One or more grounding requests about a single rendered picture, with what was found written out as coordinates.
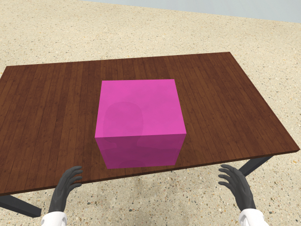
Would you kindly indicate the right robot forearm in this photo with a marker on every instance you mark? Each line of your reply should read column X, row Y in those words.
column 252, row 217

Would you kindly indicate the table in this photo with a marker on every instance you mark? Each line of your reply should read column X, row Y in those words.
column 48, row 116

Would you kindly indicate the carton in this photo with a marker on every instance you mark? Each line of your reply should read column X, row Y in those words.
column 139, row 123

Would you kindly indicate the right robot hand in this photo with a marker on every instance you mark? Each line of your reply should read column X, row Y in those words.
column 239, row 187

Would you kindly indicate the left robot forearm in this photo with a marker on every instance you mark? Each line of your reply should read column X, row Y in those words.
column 56, row 218

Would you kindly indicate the left robot hand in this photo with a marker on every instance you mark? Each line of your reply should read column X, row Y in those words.
column 62, row 190

